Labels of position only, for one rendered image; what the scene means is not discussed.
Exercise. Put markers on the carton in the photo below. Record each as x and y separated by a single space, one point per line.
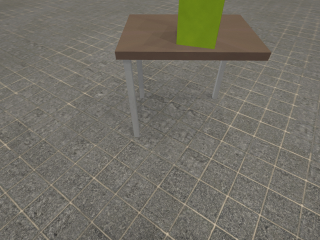
198 22

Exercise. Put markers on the table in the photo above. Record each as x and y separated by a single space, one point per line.
154 37

